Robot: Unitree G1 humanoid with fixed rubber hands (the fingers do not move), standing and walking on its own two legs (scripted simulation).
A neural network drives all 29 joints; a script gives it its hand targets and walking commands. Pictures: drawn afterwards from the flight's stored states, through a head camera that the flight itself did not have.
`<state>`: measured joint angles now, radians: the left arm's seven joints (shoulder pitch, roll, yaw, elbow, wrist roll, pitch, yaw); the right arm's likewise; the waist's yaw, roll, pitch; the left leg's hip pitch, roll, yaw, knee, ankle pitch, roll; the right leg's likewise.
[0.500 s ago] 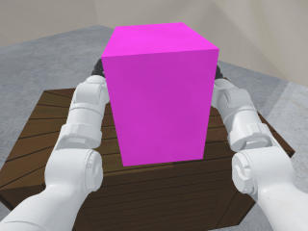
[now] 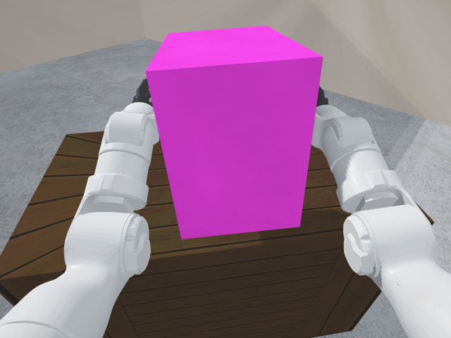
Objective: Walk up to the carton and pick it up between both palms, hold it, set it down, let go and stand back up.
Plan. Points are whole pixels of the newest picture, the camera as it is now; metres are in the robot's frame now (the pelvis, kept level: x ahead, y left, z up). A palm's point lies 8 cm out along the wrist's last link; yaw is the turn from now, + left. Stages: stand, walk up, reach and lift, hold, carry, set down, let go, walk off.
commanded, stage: reach and lift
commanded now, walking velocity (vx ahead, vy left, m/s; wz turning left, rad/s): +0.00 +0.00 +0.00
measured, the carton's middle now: (228, 121) +0.44 -0.02 +0.21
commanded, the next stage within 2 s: hold in 0.22 s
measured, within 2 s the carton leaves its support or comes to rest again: neither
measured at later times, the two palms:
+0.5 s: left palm (136, 107) +0.40 +0.13 +0.27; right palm (317, 110) +0.38 -0.16 +0.26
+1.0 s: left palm (132, 99) +0.38 +0.13 +0.29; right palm (325, 99) +0.37 -0.16 +0.29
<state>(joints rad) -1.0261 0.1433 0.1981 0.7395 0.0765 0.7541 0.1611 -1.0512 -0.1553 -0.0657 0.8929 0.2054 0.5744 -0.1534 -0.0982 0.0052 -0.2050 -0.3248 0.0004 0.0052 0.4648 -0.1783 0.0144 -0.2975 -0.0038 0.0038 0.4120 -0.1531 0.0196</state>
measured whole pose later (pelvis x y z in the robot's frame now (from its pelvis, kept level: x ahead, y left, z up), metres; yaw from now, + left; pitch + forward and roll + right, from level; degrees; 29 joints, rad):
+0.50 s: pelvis +0.00 +0.00 +0.00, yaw +0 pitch +2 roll -1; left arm -1.05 0.16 0.20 0.71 0.08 0.85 0.16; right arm -1.07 -0.17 -0.02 0.88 0.27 0.64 -0.17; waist -0.10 0.01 -0.24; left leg -0.32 0.00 0.01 0.46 -0.18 0.01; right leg -0.30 0.00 0.00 0.41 -0.15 0.02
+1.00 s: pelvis -0.01 +0.00 +0.00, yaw +0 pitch +2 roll -1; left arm -1.08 0.16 0.23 0.71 0.08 0.86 0.14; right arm -1.12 -0.18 -0.05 0.88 0.27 0.70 -0.19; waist -0.10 0.01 -0.25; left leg -0.32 0.00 0.01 0.46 -0.17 0.01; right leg -0.30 0.00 0.00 0.41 -0.14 0.02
